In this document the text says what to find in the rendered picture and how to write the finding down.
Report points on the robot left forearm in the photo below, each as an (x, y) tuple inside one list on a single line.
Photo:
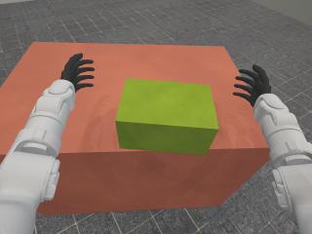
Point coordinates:
[(46, 123)]

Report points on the left robot upper arm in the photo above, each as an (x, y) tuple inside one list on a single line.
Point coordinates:
[(27, 180)]

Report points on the right robot upper arm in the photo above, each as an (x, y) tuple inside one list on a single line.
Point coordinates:
[(292, 190)]

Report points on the robot left hand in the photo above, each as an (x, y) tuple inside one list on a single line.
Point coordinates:
[(71, 72)]

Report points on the carton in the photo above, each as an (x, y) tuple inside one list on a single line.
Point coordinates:
[(166, 116)]

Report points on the robot right hand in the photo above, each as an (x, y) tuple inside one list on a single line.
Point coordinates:
[(260, 84)]

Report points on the robot right forearm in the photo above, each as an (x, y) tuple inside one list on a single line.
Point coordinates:
[(285, 139)]

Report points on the pedestal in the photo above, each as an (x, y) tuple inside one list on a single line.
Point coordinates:
[(95, 174)]

